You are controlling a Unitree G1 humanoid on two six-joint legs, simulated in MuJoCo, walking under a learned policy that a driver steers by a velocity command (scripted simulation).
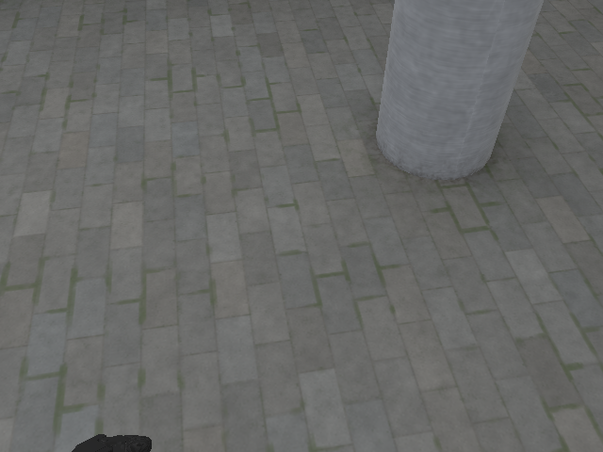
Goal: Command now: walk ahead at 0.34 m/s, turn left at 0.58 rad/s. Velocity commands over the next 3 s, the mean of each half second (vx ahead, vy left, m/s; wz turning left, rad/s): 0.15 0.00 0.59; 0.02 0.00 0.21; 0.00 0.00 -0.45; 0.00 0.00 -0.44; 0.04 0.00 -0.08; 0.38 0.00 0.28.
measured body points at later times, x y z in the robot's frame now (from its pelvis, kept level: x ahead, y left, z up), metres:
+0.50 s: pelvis +0.14 -0.07 -0.12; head +0.16 -0.09 +0.33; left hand +0.06 +0.19 -0.24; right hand +0.43 -0.22 -0.20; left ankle +0.16 +0.07 -0.66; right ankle +0.20 -0.14 -0.85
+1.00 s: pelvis +0.18 -0.02 -0.12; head +0.19 -0.01 +0.33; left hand +0.17 +0.25 -0.25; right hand +0.41 -0.18 -0.23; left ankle +0.14 +0.08 -0.85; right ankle +0.23 -0.11 -0.85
